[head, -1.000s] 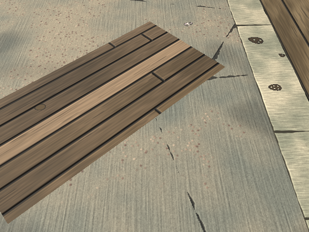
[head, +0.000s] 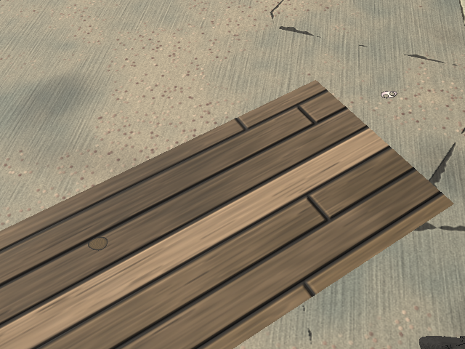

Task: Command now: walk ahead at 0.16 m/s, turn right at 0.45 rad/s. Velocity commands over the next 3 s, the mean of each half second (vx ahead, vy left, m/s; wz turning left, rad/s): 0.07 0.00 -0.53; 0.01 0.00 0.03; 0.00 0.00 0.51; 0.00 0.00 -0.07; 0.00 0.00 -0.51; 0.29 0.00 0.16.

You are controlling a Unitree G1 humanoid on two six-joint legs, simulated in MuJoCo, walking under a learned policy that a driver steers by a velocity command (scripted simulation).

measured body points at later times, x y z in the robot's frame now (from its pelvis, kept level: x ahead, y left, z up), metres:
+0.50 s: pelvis +0.09 +0.02 -0.01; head +0.14 +0.01 +0.44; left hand +0.32 +0.25 -0.11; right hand +0.16 -0.29 -0.11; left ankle +0.17 +0.13 -0.75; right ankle +0.06 -0.11 -0.71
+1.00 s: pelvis +0.09 -0.02 -0.01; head +0.11 -0.02 +0.44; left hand +0.31 +0.20 -0.11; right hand +0.12 -0.32 -0.13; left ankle +0.09 +0.12 -0.71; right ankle +0.06 -0.11 -0.75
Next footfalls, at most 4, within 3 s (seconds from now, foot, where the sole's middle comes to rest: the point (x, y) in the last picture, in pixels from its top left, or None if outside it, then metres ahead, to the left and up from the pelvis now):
0.16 left None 0.21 0.12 -0.78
0.58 right None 0.10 -0.12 -0.78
1.10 left None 0.13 0.11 -0.78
1.64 right None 0.17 -0.12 -0.78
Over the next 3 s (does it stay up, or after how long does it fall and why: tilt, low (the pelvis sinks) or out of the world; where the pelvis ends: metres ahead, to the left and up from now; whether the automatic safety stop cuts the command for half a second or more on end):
stays up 0.22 -0.05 0.00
